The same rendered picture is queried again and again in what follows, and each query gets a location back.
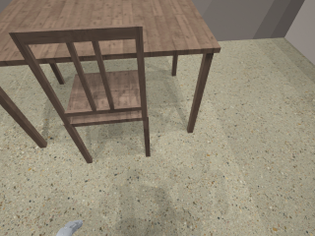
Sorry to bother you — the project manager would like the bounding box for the table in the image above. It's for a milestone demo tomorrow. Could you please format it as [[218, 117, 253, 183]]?
[[0, 0, 221, 148]]

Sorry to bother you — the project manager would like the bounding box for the robot left hand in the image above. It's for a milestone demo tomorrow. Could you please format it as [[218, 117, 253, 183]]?
[[56, 219, 83, 236]]

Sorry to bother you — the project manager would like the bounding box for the chair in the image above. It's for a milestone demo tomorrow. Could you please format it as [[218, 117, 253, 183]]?
[[8, 24, 151, 164]]

